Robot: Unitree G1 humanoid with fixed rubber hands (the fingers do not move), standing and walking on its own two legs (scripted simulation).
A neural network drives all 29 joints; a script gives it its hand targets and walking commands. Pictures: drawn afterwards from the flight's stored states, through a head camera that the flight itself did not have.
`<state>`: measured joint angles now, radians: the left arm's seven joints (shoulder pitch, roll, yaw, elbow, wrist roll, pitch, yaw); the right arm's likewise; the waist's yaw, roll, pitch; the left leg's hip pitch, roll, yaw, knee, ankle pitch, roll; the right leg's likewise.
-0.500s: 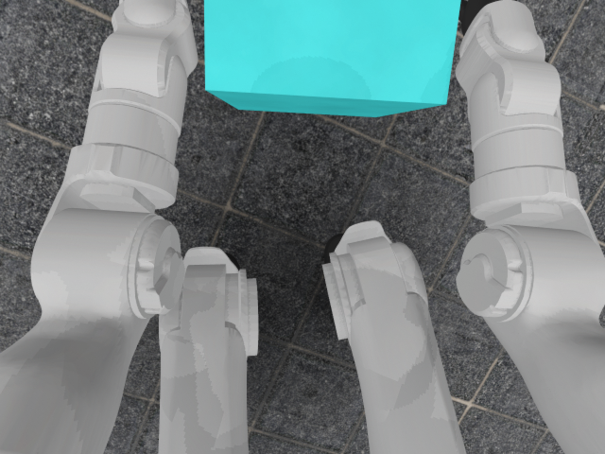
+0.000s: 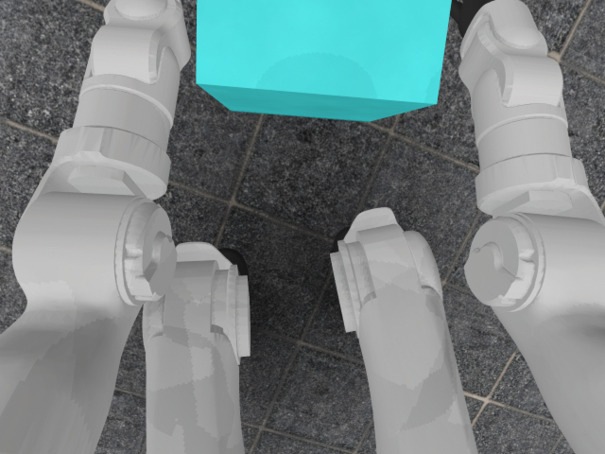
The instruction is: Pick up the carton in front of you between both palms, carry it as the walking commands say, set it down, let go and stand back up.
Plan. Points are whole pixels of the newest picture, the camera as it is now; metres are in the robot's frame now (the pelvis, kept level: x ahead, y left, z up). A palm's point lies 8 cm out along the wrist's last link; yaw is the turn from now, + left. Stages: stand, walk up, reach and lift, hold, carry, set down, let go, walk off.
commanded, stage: set down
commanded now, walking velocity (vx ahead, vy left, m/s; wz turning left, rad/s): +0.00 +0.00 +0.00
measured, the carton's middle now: (314, 16) +0.53 -0.08 -0.25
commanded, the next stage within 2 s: let go in 1.82 s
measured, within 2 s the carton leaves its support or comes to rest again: neither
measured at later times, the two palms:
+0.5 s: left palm out of the picture +0.57 +0.07 -0.18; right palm (482, 4) +0.51 -0.24 -0.18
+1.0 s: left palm out of the picture +0.59 +0.08 -0.12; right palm out of the picture +0.52 -0.28 -0.12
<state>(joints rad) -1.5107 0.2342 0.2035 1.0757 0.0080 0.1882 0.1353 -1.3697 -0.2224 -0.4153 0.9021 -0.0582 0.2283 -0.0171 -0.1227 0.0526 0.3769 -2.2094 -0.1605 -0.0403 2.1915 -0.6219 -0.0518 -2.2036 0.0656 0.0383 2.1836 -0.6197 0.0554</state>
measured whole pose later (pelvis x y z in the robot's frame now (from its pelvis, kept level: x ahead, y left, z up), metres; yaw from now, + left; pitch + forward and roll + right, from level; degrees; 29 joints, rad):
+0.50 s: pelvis -0.01 +0.00 -0.01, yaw -1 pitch +33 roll -1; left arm -1.57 0.26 0.26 1.10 0.08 0.17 0.04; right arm -1.44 -0.23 -0.53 0.94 -0.15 0.19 0.07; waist -0.12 0.04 0.47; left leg -2.19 -0.13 -0.03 2.23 -0.62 -0.03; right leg -2.18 0.05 0.03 2.21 -0.61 0.05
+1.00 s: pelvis -0.01 +0.00 +0.01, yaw -3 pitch +36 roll +0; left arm -1.50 0.39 0.05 1.01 -0.16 0.17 0.13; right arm -1.41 -0.37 -0.22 0.98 0.21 0.13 -0.09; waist -0.11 0.02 0.34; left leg -2.18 -0.07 -0.02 2.17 -0.63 -0.03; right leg -2.21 0.04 0.00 2.14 -0.57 0.01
